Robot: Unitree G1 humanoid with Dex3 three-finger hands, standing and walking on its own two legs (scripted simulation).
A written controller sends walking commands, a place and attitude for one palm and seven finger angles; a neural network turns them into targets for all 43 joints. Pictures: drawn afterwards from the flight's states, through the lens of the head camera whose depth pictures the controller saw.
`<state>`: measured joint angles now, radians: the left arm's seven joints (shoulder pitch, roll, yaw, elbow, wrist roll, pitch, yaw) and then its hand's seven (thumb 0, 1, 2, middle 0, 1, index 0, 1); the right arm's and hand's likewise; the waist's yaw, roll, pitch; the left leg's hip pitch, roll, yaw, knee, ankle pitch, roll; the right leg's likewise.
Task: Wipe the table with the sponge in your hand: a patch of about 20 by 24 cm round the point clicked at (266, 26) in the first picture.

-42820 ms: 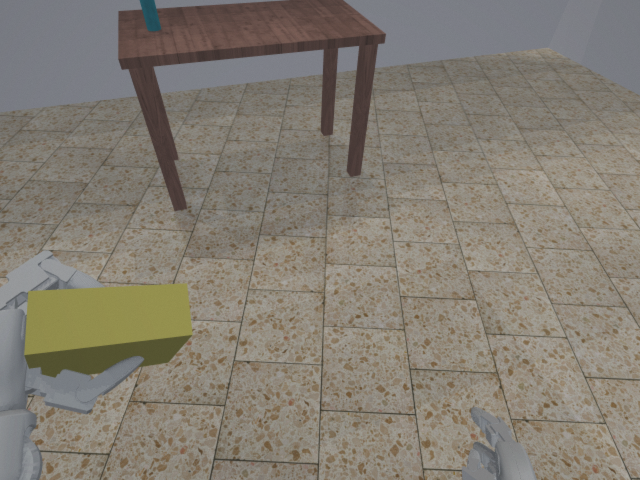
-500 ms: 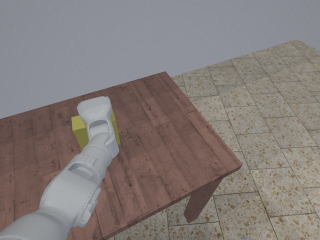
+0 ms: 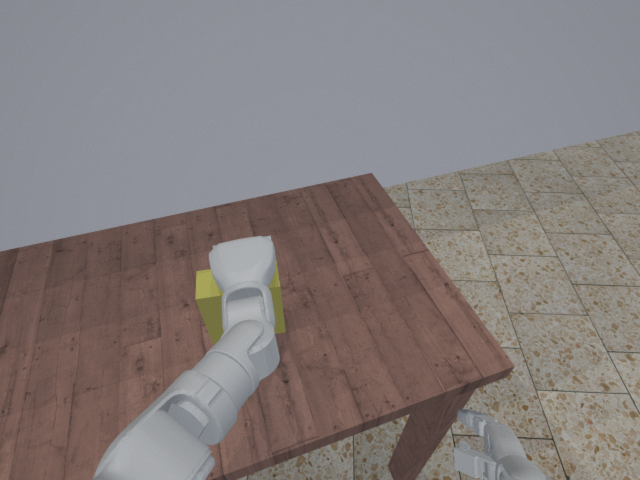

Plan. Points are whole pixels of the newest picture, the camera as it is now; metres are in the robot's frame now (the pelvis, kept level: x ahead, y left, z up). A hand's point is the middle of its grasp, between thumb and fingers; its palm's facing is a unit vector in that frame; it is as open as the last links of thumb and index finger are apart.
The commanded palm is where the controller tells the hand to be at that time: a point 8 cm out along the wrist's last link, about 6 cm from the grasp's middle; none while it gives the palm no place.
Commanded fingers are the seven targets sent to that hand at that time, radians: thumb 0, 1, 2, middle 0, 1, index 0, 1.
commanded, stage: wipe back along the third lane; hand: left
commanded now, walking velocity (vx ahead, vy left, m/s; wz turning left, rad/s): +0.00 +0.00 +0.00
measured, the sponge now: (245, 311) +0.36 +0.16 -0.02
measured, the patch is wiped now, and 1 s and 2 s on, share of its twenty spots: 1.00 1.00 1.00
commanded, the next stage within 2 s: slide back across to the middle lane in 0.74 s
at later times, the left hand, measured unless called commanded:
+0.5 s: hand (264, 315) +0.32 +0.12 +0.03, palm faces -0.02 -0.05 -1.00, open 9.5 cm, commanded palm +0.27 +0.10 +0.06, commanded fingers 0.00 0.10 1.30 -1.20 -1.60 -1.20 -1.60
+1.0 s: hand (267, 331) +0.30 +0.11 +0.03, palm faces +0.00 -0.10 -0.99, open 9.5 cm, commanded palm +0.25 +0.11 +0.07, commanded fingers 0.00 0.10 1.30 -1.20 -1.60 -1.20 -1.60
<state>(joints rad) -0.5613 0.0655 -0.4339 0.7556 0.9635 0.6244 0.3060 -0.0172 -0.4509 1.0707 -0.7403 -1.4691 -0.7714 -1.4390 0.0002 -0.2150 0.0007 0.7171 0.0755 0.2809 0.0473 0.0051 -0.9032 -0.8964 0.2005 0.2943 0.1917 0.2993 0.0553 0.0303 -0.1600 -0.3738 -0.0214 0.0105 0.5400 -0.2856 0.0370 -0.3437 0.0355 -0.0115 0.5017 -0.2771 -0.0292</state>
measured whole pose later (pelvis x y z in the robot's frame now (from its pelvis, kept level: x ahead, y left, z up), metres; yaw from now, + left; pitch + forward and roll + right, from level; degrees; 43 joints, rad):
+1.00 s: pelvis -0.01 -0.04 +0.00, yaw -1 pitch +1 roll +1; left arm -0.24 0.13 -0.47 0.40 0.96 0.62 0.27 0.01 -0.45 1.07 -0.74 -1.47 -0.77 -1.44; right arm -0.02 -0.24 0.01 0.69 0.09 0.26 0.06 0.01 -0.90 -0.90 0.20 0.29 0.21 0.31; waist 0.07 0.06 -0.12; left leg -0.25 0.01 0.02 0.48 -0.26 -0.01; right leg -0.25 0.07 0.00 0.50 -0.27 -0.08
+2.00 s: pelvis -0.03 -0.02 +0.00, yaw -1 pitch +2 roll +0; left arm -0.27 0.23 -0.29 0.46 1.00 0.51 0.20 -0.01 -0.49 1.07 -0.79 -1.41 -0.83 -1.38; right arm 0.04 -0.25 0.02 0.72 0.09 0.17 -0.03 0.01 -0.90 -0.90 0.20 0.29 0.20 0.30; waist 0.07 0.07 -0.10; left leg -0.29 -0.01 0.02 0.49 -0.23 0.02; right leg -0.29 0.05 0.00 0.49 -0.24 -0.05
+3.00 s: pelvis -0.03 -0.01 +0.00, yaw +0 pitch +10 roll -1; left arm -0.66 0.35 -0.13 0.94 1.01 0.31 0.24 0.00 -0.50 1.08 -0.81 -1.40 -0.84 -1.37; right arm 0.15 -0.26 0.00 0.73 0.09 0.16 -0.04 0.01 -0.90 -0.90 0.20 0.29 0.20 0.30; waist -0.02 0.04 -0.13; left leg -0.49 0.00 0.01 0.57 -0.25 0.02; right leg -0.46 0.06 -0.01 0.53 -0.24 -0.04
